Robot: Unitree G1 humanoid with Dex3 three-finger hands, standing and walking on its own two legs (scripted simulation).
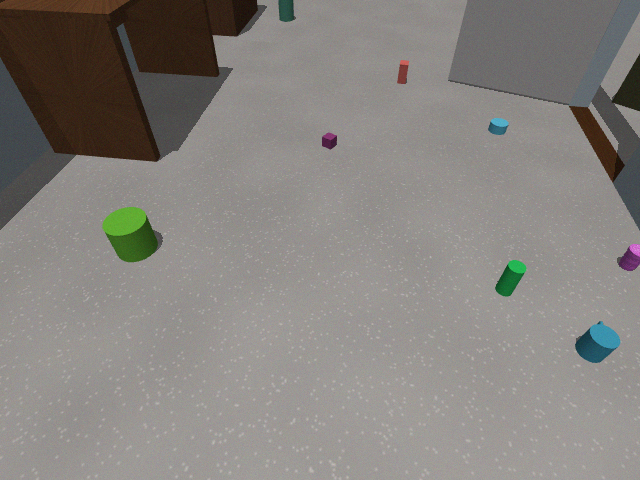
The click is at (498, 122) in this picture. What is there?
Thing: low tin
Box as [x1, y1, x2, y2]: [488, 118, 508, 134]
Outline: 493,118 488,128 489,131 496,134 504,133 508,123 507,121 500,118
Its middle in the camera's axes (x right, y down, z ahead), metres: +1.07 -0.69 +2.33
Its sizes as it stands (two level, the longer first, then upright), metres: 0.100 0.100 0.054
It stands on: the floor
